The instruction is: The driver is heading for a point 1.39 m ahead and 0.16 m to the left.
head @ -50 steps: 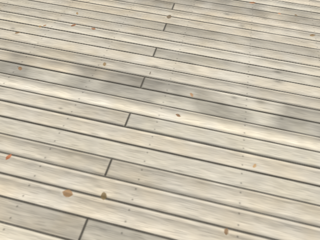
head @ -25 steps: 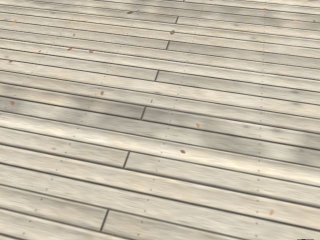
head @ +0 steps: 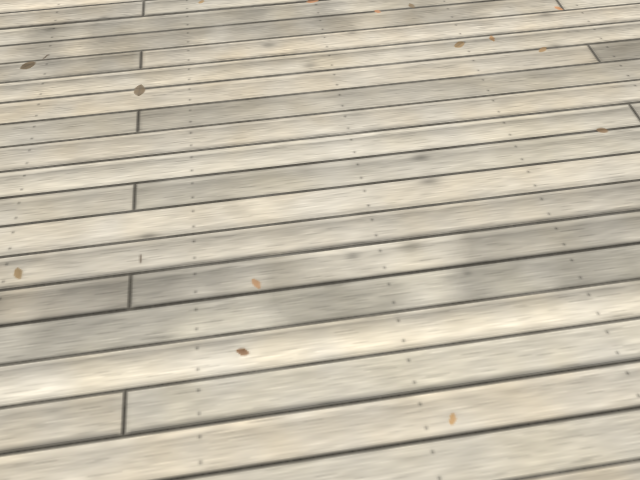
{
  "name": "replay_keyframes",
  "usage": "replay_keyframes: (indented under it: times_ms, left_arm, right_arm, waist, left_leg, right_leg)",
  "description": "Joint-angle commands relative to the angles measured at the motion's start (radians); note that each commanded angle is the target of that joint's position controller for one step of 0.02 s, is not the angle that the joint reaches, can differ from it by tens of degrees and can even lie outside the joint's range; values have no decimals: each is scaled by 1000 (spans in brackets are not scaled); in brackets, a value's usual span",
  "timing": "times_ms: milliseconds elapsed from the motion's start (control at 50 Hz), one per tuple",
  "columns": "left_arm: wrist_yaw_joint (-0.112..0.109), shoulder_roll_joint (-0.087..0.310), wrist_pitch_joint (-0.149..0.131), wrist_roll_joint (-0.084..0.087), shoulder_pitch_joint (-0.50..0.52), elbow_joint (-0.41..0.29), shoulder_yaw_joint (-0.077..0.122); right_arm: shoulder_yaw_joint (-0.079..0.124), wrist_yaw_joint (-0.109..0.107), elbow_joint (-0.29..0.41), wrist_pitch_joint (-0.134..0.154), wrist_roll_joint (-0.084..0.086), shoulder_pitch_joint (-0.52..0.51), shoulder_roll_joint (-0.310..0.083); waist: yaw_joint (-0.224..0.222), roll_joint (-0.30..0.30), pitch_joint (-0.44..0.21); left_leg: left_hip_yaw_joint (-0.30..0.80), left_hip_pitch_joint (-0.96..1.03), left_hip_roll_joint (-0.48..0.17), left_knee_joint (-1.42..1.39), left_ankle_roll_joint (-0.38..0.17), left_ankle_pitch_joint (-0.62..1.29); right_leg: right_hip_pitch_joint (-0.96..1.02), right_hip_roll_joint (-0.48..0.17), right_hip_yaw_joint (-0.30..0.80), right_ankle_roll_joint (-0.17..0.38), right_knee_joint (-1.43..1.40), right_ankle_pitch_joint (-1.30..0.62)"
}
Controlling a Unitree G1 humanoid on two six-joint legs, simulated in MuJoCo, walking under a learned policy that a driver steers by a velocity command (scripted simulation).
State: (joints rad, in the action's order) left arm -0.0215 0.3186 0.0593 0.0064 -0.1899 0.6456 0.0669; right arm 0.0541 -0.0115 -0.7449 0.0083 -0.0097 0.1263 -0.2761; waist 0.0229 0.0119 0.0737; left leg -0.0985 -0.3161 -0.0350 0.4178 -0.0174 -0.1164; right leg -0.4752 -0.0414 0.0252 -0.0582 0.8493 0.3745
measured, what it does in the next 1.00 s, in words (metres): walks ahead: right foot, then left foot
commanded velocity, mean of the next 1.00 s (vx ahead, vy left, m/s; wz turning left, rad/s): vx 0.34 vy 0.00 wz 0.16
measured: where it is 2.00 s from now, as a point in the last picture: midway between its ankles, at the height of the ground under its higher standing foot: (250, 288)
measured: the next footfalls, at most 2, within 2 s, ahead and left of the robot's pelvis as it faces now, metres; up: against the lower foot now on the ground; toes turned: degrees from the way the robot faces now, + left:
right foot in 0.08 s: +0.07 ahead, -0.13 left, +0.00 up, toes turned -1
left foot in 0.56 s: +0.19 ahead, +0.12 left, +0.00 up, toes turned +7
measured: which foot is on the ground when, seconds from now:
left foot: down 0.00-0.08, up 0.10-0.54, down 0.56-1.00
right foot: up 0.00-0.06, down 0.08-0.58, up 0.60-1.00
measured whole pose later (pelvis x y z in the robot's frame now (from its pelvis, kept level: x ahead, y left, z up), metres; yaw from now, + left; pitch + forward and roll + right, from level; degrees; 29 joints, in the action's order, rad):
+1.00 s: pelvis +0.32 +0.06 +0.00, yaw +14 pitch +3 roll +0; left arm 0.05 0.26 -0.11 0.01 -0.01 0.65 0.04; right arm 0.05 -0.02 -0.84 0.06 0.02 0.41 -0.28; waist 0.09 0.04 0.03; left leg 0.11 0.08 0.07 0.25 -0.07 -0.37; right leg -0.59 -0.01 0.01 0.01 0.48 -0.09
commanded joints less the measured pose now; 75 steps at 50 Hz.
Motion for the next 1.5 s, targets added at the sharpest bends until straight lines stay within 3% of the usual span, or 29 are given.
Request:
replay_keyframes:
  times_ms: [20,60,80,100,120,140,180,260,340,460,560,580,600,620,640,680,760,840,960,1000,1040,1060,1080,1100,1120,1160,1240,1380,1500]
  left_arm:
    - [14,63,-6,-5,-85,-47,14]
    - [19,72,-9,-14,-114,-30,19]
    - [13,114,-10,-22,-113,-44,24]
    - [0,185,-7,-28,-34,-84,28]
    - [7,154,-21,-51,-44,-84,22]
    - [10,137,-39,-50,-38,-65,17]
    - [9,150,-58,-12,-65,-31,25]
    - [-6,102,-83,-11,-83,-10,12]
    - [-4,124,-108,-7,-88,9,29]
    - [17,154,-123,9,-104,55,53]
    - [18,113,-115,7,-59,62,42]
    - [16,52,-121,-17,-33,33,19]
    - [15,13,-145,-23,-9,-42,4]
    - [22,90,-170,11,6,-27,19]
    - [32,123,-187,28,21,-29,26]
    - [29,113,-196,-10,31,-14,28]
    - [33,66,-173,-18,47,-19,22]
    - [43,9,-173,-7,181,-50,-2]
    - [71,31,-187,7,298,-87,-1]
    - [72,53,-188,5,254,-78,7]
    - [60,107,-184,4,73,-34,35]
    - [51,141,-181,-8,-100,-2,45]
    - [48,226,-176,-23,-227,22,66]
    - [56,159,-173,0,-268,56,50]
    - [50,101,-169,13,-194,49,32]
    - [46,67,-160,-4,-64,43,14]
    - [50,56,-177,-6,-20,62,8]
    - [33,120,-165,11,-115,123,21]
    - [21,148,-125,22,-204,176,30]
  right_arm:
    - [38,4,58,5,20,-64,-169]
    - [24,7,30,1,34,-41,-136]
    - [6,14,12,3,18,10,-84]
    - [-13,21,32,8,-22,48,-29]
    - [9,7,42,2,-11,-43,-109]
    - [23,4,35,-3,7,-35,-142]
    - [40,2,3,-6,10,-5,-159]
    - [37,16,-8,31,25,-26,-124]
    - [18,32,-17,50,28,-46,-84]
    - [7,45,1,43,37,-55,-103]
    - [33,42,-64,43,40,159,-143]
    - [65,31,-87,42,45,291,-238]
    - [83,38,-76,51,34,339,-343]
    - [58,43,-57,66,27,312,-256]
    - [45,43,-38,74,22,267,-204]
    - [31,40,-9,72,24,198,-158]
    - [28,14,8,66,19,187,-160]
    - [29,-5,-17,65,23,240,-162]
    - [34,-11,-60,56,28,321,-167]
    - [42,-14,-61,47,27,314,-182]
    - [42,-13,-50,36,19,291,-190]
    - [29,-11,-29,33,9,269,-164]
    - [-2,-4,-20,46,2,407,-54]
    - [-9,4,-36,62,25,426,-66]
    - [16,9,-7,72,49,295,-162]
    - [14,12,37,83,34,144,-153]
    - [8,10,15,57,20,209,-85]
    - [-14,22,87,78,13,-48,-46]
    - [2,48,138,97,22,-142,-92]
  waist:
    - [-43,-150,-188]
    - [-66,-125,-170]
    - [-48,-11,-170]
    - [24,250,-160]
    - [-65,215,-140]
    - [-53,180,-122]
    - [-66,179,-90]
    - [-63,127,-54]
    - [-77,116,-69]
    - [-82,100,-32]
    - [37,27,-90]
    - [85,-159,-136]
    - [76,-374,-167]
    - [87,-227,-151]
    - [67,-180,-102]
    - [29,-68,-62]
    - [-5,-90,-62]
    - [43,-100,-32]
    - [66,-97,17]
    - [34,-109,-13]
    - [-66,-123,-149]
    - [-147,-105,-284]
    - [-112,141,-468]
    - [-123,263,-532]
    - [-136,149,-333]
    - [-80,-2,-109]
    - [2,60,-72]
    - [-81,27,-22]
    - [-81,45,-17]
  left_leg:
    - [182,82,-246,-104,-213,131]
    - [150,6,-201,-34,-134,-3]
    - [88,-71,-137,76,-41,-141]
    - [-13,-180,-14,233,61,-380]
    - [81,-162,-13,379,75,-474]
    - [100,-183,-16,461,73,-434]
    - [98,-308,-17,553,69,-345]
    - [112,-371,-34,491,48,-178]
    - [96,-281,-34,311,35,-113]
    - [84,-197,-37,206,-12,-141]
    - [30,172,32,97,-85,-136]
    - [286,333,-125,-13,-148,-194]
    - [817,524,-300,-189,-326,-416]
    - [832,536,-324,-224,-336,-481]
    - [734,495,-292,-212,-303,-410]
    - [570,386,-220,-205,-253,-198]
    - [390,276,-143,-237,-230,142]
    - [271,183,-83,-247,-176,199]
    - [318,322,-168,-202,-168,209]
    - [315,389,-182,-128,-151,407]
    - [276,392,-137,101,-124,751]
    - [262,235,-101,332,-99,640]
    - [215,-139,61,735,-29,110]
    - [275,-332,134,908,-15,-451]
    - [282,-427,59,959,-24,-405]
    - [206,-397,-33,841,-26,-251]
    - [181,-276,-94,688,5,-170]
    - [115,-250,-63,234,37,218]
    - [145,-229,-21,74,3,110]
  right_leg:
    - [193,20,-34,39,-168,-76]
    - [344,45,-44,87,-375,-195]
    - [426,-62,102,130,-474,-312]
    - [408,-274,342,254,-516,-433]
    - [272,-314,387,351,-568,-352]
    - [268,-269,349,338,-597,-177]
    - [349,-215,340,278,-644,146]
    - [418,-193,309,262,-692,90]
    - [419,-199,212,257,-708,4]
    - [377,-250,149,263,-715,29]
    - [219,-165,-26,176,-438,-114]
    - [70,-70,-152,100,-82,-142]
    - [-308,106,-97,37,227,160]
    - [-413,39,42,57,351,160]
    - [-441,1,52,82,354,65]
    - [-376,-48,47,78,242,-75]
    - [-266,-32,10,25,60,-241]
    - [-141,6,-24,12,-218,-471]
    - [-143,19,-5,74,-375,-488]
    - [-92,38,-19,105,-379,-396]
    - [167,86,-73,160,-387,-355]
    - [468,-14,17,219,-334,-385]
    - [888,-274,435,377,-319,-288]
    - [965,-366,760,431,-499,-82]
    - [817,-323,643,369,-541,40]
    - [484,-241,412,316,-610,-103]
    - [279,-168,232,318,-705,-296]
    - [276,-106,51,272,-733,-396]
    - [461,-191,153,241,-604,-426]
Keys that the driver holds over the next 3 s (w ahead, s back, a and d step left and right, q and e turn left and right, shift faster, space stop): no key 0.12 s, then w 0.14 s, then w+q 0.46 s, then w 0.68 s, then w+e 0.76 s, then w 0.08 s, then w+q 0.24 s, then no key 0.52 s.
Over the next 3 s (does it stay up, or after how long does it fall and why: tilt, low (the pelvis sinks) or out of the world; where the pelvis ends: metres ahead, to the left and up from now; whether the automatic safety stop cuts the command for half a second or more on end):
stays up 1.34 0.15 0.00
